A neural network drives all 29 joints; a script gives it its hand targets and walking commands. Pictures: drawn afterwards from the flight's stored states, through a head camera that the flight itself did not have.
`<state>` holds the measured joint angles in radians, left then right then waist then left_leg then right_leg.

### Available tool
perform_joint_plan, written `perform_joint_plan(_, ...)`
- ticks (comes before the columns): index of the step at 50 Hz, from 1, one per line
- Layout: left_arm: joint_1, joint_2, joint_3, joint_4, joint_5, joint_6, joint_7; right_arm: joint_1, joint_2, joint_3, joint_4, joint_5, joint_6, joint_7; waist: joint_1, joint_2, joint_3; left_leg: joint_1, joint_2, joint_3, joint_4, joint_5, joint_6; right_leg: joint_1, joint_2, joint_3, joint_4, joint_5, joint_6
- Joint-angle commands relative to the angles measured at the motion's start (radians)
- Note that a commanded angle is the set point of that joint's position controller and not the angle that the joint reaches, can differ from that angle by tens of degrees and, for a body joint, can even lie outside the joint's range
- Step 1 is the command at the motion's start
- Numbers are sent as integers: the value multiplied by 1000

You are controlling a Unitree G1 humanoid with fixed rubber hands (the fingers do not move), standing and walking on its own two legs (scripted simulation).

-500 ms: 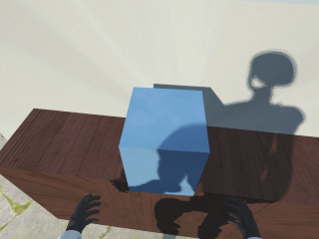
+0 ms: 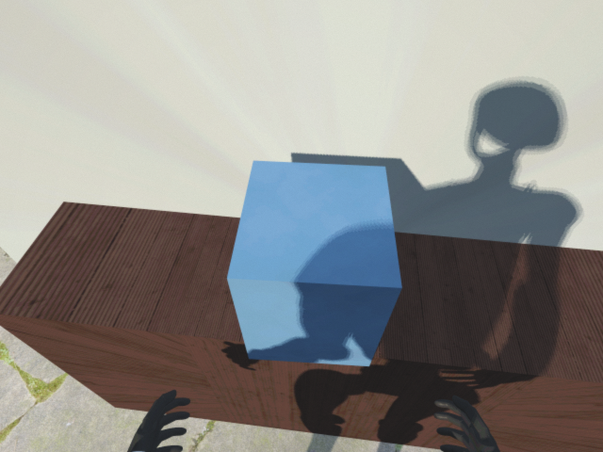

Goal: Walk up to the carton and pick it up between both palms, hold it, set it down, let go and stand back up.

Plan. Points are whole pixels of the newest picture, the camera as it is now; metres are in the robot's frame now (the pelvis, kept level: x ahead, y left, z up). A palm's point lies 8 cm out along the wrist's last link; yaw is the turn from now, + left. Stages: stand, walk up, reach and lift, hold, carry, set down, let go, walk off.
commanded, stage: let go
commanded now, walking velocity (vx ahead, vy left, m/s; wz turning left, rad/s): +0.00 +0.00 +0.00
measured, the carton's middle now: (313, 267) +0.38 +0.02 -0.01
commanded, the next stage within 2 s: stand in 0.40 s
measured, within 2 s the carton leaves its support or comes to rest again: neither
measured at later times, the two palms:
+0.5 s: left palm out of the picture +0.13 +0.22 -0.10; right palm out of the picture +0.12 -0.24 -0.10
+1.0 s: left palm out of the picture +0.10 +0.22 -0.13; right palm out of the picture -0.06 -0.22 -0.15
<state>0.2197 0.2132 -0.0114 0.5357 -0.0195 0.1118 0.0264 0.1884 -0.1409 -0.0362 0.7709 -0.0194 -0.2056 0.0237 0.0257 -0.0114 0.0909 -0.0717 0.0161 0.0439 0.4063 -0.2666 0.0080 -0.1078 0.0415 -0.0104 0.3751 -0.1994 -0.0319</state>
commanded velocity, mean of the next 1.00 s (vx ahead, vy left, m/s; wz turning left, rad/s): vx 0.00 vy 0.00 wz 0.00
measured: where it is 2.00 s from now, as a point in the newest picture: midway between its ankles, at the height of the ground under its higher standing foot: outside the picture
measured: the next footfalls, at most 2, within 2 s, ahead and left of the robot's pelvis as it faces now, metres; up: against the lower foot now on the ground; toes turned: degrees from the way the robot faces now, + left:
none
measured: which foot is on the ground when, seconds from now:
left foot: down 0.00-1.00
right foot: down 0.00-1.00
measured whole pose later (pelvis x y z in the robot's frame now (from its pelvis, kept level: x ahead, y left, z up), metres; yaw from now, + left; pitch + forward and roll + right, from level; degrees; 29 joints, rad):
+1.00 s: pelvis -0.02 +0.02 -0.01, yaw -11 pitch +0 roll +0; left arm 0.34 0.16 0.01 0.75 0.03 0.01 0.00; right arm 0.38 -0.19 -0.06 0.92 -0.03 0.04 -0.02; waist -0.03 0.01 -0.04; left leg -0.22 0.00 0.13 0.56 -0.34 0.04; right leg -0.33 0.05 0.10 0.57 -0.24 0.00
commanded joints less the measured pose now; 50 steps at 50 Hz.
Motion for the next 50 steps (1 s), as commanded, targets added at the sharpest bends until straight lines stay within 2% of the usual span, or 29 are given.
perform_joint_plan(1, -139, 111, 17, -200, -8, -40, 24, -101, -151, -68, -133, -12, -58, 5, -24, 35, -146, -32, 23, 23, -54, 245, -35, 23, -23, -1, -30, 169, -9)
perform_joint_plan(5, -111, 116, 30, -185, -3, -48, 23, -74, -143, -50, -127, 1, -67, 5, -18, 14, -164, -40, 6, 26, -45, 265, -32, 66, -32, 16, -20, 257, 1)
perform_joint_plan(8, -94, 113, 38, -159, 6, -41, 19, -64, -146, -40, -116, 7, -67, 7, -14, 13, -157, -36, -2, 25, -49, 264, -31, 73, -34, 20, -24, 270, 3)
perform_joint_plan(16, -114, 109, 39, -153, 8, -17, 18, -73, -151, -43, -144, 0, -50, 9, -7, 19, -122, -58, 1, 33, -70, 201, -22, 54, -36, 24, -33, 194, -3)
perform_joint_plan(17, -90, 64, 23, -173, -5, -16, 15, -59, -181, -65, -169, 10, -49, 10, 28, 20, -166, -113, -18, 34, -24, 206, -48, 87, -39, 22, 4, 163, -3)
perform_joint_plan(18, -99, 77, 26, -173, -2, -11, 13, -57, -179, -60, -174, 10, -46, 9, 13, 31, -155, -116, -17, 36, -29, 181, -46, 75, -41, 25, 4, 156, -6)
perform_joint_plan(20, -107, 83, 29, -174, -1, -6, 9, -55, -174, -60, -177, 10, -39, 7, 11, 29, -150, -118, -15, 37, -18, 178, -46, 58, -42, 22, 8, 147, -7)
perform_joint_plan(21, 125, 174, 84, -23, 72, -82, -11, -40, -226, -83, -95, -1, 121, -1, 38, 242, -163, 15, 92, 2, 85, 214, -8, -194, -110, 124, 99, 378, -2)
perform_joint_plan(22, 184, 186, 88, 11, 66, -104, -20, -20, -228, -91, -143, -29, 195, -11, 6, 185, -152, 38, 123, -1, 92, 77, 27, -281, -86, 102, 104, 256, 13)
perform_joint_plan(23, 94, 162, 80, -7, 81, -122, -21, 21, -220, -90, -152, -16, 227, -18, -49, 126, -144, -8, 128, -24, 89, 70, 35, -249, -78, 92, 135, 290, 14)
perform_joint_plan(24, -2, 136, 76, -39, 85, -136, -24, 94, -224, -88, -125, 3, 245, -22, -81, 88, -174, -68, 125, -28, 103, 128, 41, -191, -77, 93, 177, 336, 4)
perform_joint_plan(25, -23, 105, 71, -57, 78, -142, -27, 128, -235, -89, -100, 9, 260, -25, -80, 58, -192, -93, 124, -18, 108, 81, 48, -207, -66, 101, 192, 308, 1)
perform_joint_plan(27, 56, 92, 66, -33, 68, -142, -28, 76, -255, -97, -106, -2, 280, -26, -47, 13, -146, -107, 137, -15, 89, -121, 63, -312, -53, 119, 168, 240, 1)
perform_joint_plan(29, 55, 114, 72, -19, 69, -143, -24, 66, -220, -86, -114, -9, 279, -21, -55, -81, -105, -162, 102, -6, 125, -185, 53, -333, -77, 193, 106, 241, -19)
perform_joint_plan(32, 99, 155, 87, 8, 67, -140, -16, 73, -195, -76, -102, -7, 271, -14, -42, -226, -100, -164, -7, 27, 258, -222, 34, -363, -160, 413, -45, 140, -85)
perform_joint_plan(33, 108, 153, 87, 17, 65, -138, -13, 78, -189, -74, -98, -7, 263, -11, -43, -244, -116, -161, -22, 16, 252, -221, 37, -345, -173, 457, -65, 127, -101)
perform_joint_plan(35, 68, 140, 84, 20, 62, -133, -5, 154, -181, -69, -59, 0, 245, -11, -78, -207, -161, -139, -4, -9, 173, -171, 58, -300, -168, 425, -44, 77, -97)
perform_joint_plan(36, 43, 128, 83, 17, 56, -130, -3, 185, -191, -69, -36, -2, 236, -15, -89, -149, -176, -124, 22, -29, 115, -137, 74, -295, -143, 371, -24, 21, -73)
perform_joint_plan(37, 40, 103, 77, 19, 50, -129, -3, 184, -221, -73, -28, -12, 228, -21, -87, -65, -165, -124, 82, -98, 28, -131, 98, -311, -101, 307, 34, -11, -38)
perform_joint_plan(38, 65, 74, 71, 28, 41, -130, -5, 149, -250, -76, -26, -23, 222, -28, -60, 53, -142, -125, 171, -205, -70, -128, 132, -348, -32, 209, 128, -57, -3)
perform_joint_plan(39, 119, 60, 66, 49, 37, -131, -7, 107, -257, -74, -24, -31, 221, -31, -27, 157, -120, -136, 263, -302, -130, -44, 175, -360, 25, 126, 212, -110, 12)
perform_joint_plan(40, 159, 67, 68, 75, 43, -129, -9, 63, -218, -61, -24, -30, 217, -35, -4, 191, -121, -167, 298, -297, -118, 66, 202, -306, 1, 103, 276, -172, 7)
perform_joint_plan(41, 172, 63, 67, 87, 49, -130, -14, 44, -193, -50, -24, -26, 211, -37, 6, 188, -128, -184, 282, -258, -100, 160, 198, -264, -14, 108, 280, -159, -1)
perform_joint_plan(42, 165, 59, 66, 91, 52, -133, -17, 56, -194, -48, -14, -19, 207, -39, 2, 168, -125, -198, 242, -205, -88, 190, 175, -236, -17, 110, 243, -107, -8)
perform_joint_plan(45, 109, 65, 62, 87, 55, -139, -20, 135, -195, -48, 37, -11, 208, -44, -21, 142, -87, -274, 141, -116, -67, 12, 96, -146, -56, 168, 128, 110, -21)
perform_joint_plan(46, 114, 78, 64, 95, 54, -138, -18, 154, -192, -48, 48, -12, 212, -46, -25, 117, -72, -293, 117, -99, -74, -94, 80, -142, -72, 197, 109, 130, -23)
perform_joint_plan(47, 143, 91, 69, 120, 48, -135, -16, 169, -200, -52, 55, -8, 219, -47, -28, 54, -40, -271, 90, -75, -82, -158, 70, -193, -73, 206, 106, 133, -24)
perform_joint_plan(48, 156, 86, 69, 141, 46, -132, -13, 179, -209, -55, 66, -7, 223, -50, -29, 22, -17, -235, 93, -75, -81, -161, 69, -237, -65, 205, 96, 109, -24)
perform_joint_plan(50, 147, 62, 61, 159, 45, -132, -6, 209, -209, -56, 97, -4, 224, -52, -33, -5, -14, -225, 108, -91, -78, -147, 78, -228, -64, 205, 62, 70, -15)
